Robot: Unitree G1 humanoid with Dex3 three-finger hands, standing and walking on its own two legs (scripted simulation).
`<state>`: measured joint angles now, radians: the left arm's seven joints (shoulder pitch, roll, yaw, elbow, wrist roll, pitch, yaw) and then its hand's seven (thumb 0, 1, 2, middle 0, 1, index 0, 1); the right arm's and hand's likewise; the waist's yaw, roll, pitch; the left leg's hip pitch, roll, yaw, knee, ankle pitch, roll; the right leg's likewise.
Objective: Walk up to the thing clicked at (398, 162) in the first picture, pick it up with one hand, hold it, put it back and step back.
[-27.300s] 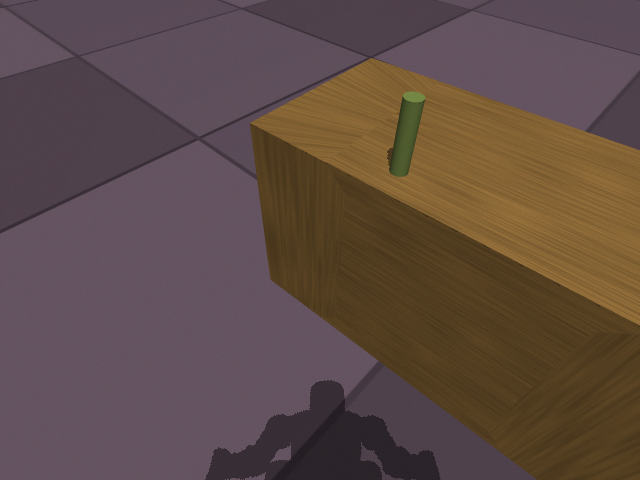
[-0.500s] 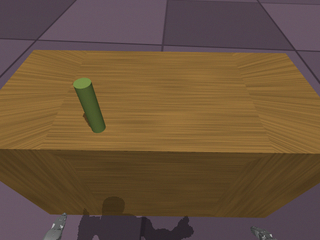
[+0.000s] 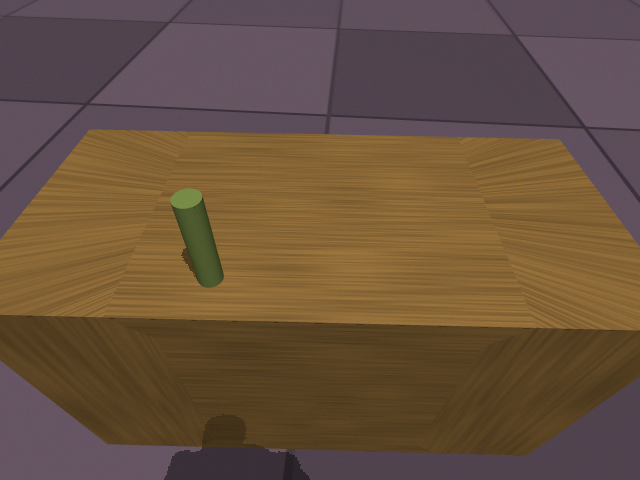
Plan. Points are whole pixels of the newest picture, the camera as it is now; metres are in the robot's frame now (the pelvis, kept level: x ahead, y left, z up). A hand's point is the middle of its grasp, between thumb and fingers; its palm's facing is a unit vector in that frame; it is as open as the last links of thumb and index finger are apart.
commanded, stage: stand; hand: left
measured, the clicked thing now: (200, 242) +0.47 +0.20 +0.02
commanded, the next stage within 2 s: none
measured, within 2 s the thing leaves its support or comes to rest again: neither
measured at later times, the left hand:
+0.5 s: hand out of the picture +0.05 +0.25 -0.15, palm faces -0.02 -0.94 -0.34, open 7.4 cm
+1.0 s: hand out of the picture +0.08 +0.25 -0.15, palm faces -0.03 -0.94 -0.33, open 7.4 cm
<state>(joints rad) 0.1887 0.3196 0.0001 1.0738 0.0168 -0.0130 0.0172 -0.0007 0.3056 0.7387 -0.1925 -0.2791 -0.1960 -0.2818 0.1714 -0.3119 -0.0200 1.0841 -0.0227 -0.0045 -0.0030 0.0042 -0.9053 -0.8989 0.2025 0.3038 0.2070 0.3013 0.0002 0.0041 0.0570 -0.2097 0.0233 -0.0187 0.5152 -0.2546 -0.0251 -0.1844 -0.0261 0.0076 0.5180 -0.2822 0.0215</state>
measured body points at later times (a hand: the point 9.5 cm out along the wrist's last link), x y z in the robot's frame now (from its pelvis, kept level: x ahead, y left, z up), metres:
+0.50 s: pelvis +0.00 +0.00 +0.01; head +0.01 +0.00 +0.46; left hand +0.06 +0.30 -0.13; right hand +0.05 -0.29 -0.13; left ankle +0.02 +0.14 -0.74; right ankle +0.00 -0.13 -0.74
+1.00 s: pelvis +0.00 +0.01 +0.01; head +0.01 +0.01 +0.46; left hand +0.08 +0.30 -0.12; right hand +0.07 -0.29 -0.12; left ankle +0.02 +0.14 -0.74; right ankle +0.00 -0.13 -0.74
